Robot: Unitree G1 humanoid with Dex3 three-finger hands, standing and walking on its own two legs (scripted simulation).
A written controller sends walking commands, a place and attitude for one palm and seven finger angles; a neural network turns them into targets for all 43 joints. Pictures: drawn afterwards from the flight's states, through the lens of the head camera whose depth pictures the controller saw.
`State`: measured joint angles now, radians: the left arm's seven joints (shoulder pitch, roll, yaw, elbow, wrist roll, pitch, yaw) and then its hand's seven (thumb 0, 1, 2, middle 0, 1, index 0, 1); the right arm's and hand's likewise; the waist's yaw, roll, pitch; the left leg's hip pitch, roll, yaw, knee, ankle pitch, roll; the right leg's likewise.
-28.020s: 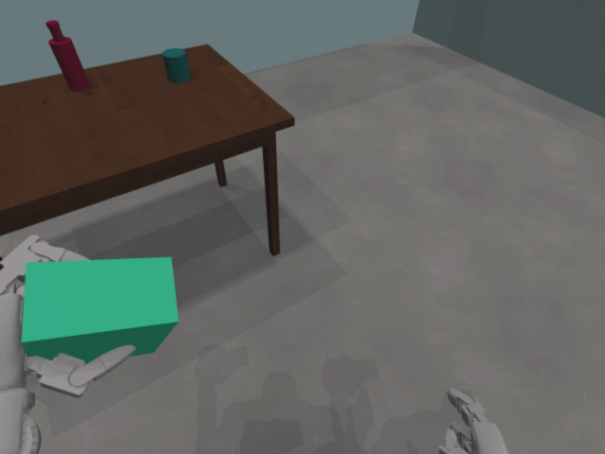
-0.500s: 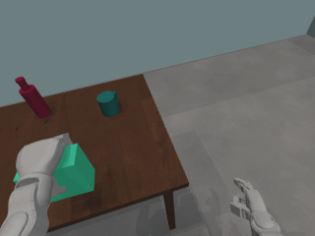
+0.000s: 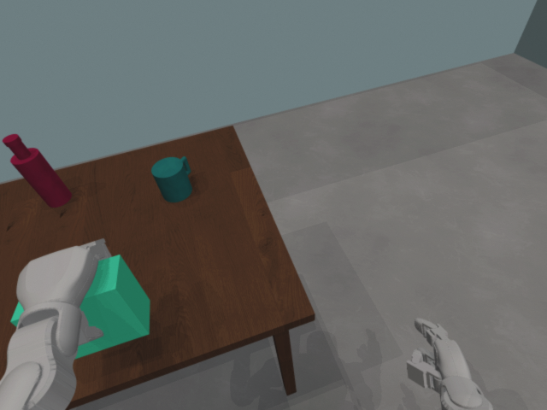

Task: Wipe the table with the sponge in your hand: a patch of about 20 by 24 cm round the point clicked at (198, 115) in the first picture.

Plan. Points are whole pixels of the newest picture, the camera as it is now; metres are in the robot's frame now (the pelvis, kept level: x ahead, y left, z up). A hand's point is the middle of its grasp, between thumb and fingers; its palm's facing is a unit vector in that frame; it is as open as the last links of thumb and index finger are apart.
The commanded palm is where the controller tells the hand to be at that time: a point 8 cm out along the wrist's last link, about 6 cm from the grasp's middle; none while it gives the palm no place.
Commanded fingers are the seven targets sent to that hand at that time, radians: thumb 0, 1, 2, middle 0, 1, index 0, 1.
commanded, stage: move the sponge above the wiping area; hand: left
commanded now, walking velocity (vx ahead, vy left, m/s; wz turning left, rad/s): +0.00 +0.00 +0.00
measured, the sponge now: (96, 316) +0.22 +0.31 +0.02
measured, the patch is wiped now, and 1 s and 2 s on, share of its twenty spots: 0.00 0.00 0.00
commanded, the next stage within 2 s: lower the sponge onto the table in 1.78 s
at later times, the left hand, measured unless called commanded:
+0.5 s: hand (91, 307) +0.22 +0.31 +0.05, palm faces -0.05 -0.11 -0.99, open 10.6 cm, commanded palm +0.20 +0.29 +0.11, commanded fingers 0.00 0.10 1.30 -1.20 -1.60 -1.20 -1.60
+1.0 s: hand (104, 314) +0.22 +0.29 +0.03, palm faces -0.06 -0.11 -0.99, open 10.6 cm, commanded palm +0.20 +0.29 +0.09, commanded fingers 0.00 0.10 1.30 -1.20 -1.60 -1.20 -1.60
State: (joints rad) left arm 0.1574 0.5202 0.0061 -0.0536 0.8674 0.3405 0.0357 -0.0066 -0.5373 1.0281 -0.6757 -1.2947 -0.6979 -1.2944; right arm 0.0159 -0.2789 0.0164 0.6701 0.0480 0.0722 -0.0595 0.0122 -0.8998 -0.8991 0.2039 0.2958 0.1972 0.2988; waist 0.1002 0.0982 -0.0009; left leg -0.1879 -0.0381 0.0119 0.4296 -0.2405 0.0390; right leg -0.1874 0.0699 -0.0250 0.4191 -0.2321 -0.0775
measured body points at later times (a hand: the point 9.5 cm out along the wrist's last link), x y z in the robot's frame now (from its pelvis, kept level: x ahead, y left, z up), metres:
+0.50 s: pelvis +0.00 +0.01 +0.00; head +0.00 -0.03 +0.45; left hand +0.22 +0.31 +0.10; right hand +0.25 -0.19 -0.09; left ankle -0.01 +0.10 -0.74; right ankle -0.01 -0.07 -0.74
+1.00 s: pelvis +0.00 +0.01 +0.00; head -0.01 -0.02 +0.45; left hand +0.22 +0.29 +0.09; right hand +0.24 -0.20 -0.09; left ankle -0.01 +0.10 -0.74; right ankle -0.01 -0.07 -0.74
